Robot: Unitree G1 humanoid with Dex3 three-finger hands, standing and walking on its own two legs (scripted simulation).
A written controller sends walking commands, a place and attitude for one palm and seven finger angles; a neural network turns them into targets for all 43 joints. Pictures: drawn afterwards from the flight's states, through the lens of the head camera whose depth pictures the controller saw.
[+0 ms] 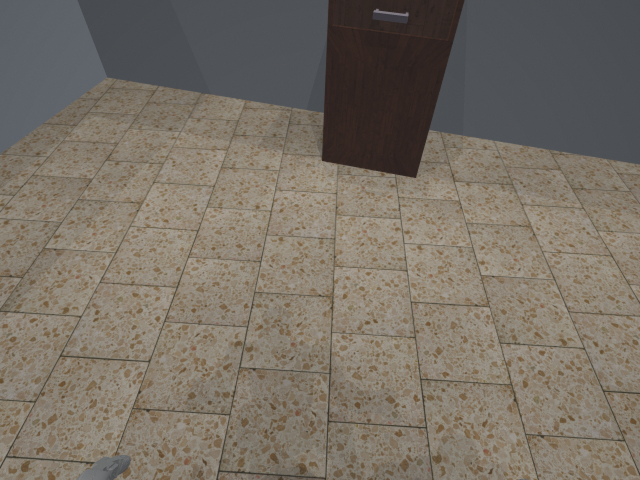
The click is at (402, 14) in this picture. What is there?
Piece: drawer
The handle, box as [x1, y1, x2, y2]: [372, 9, 408, 23]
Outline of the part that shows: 372,18 406,23 408,15 407,12 405,14 379,11 378,9 374,10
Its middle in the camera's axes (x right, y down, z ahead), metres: +0.26 -0.84 +1.44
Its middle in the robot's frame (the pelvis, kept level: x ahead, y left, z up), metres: +1.65 -0.18 -0.02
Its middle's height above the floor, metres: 0.74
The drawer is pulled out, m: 0.00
